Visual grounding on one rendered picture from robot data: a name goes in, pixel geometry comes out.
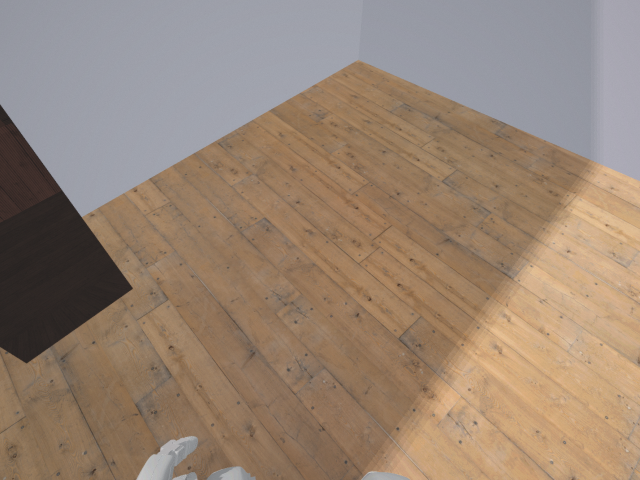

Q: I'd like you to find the robot left hand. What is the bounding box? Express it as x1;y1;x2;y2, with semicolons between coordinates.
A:
136;436;198;480

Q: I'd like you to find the cabinet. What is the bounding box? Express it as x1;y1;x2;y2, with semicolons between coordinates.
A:
0;105;133;363

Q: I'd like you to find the drawer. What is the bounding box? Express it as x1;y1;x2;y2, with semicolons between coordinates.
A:
0;120;61;223

